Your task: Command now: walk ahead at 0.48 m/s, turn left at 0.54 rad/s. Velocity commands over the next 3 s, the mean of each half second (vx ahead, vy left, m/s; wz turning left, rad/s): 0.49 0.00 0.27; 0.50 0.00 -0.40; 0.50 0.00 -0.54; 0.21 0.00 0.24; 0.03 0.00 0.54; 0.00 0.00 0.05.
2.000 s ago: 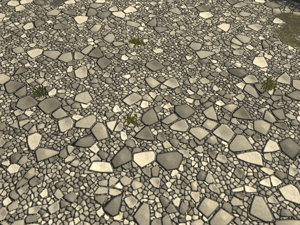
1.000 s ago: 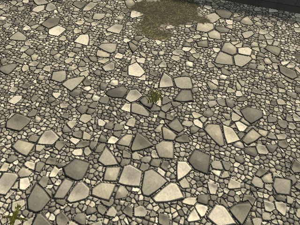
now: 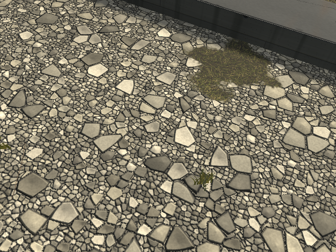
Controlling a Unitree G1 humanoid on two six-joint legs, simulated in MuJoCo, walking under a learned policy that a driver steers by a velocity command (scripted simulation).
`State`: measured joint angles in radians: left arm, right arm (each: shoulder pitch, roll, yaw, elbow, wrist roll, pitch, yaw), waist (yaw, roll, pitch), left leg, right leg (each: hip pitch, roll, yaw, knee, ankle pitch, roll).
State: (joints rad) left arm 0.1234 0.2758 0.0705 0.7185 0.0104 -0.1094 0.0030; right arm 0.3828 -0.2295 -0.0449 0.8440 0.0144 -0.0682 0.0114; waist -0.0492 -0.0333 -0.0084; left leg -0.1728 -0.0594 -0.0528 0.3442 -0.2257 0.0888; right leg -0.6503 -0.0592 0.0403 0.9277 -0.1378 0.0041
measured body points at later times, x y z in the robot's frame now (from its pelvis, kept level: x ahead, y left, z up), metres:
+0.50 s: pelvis +0.29 -0.02 -0.01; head +0.32 -0.02 +0.44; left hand +0.31 +0.25 -0.13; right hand +0.47 -0.26 -0.11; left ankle +0.30 +0.13 -0.68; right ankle +0.31 -0.11 -0.75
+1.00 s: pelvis +0.54 +0.05 +0.00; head +0.56 +0.05 +0.44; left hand +0.72 +0.31 -0.11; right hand +0.57 -0.24 -0.12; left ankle +0.53 +0.16 -0.75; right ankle +0.59 -0.11 -0.67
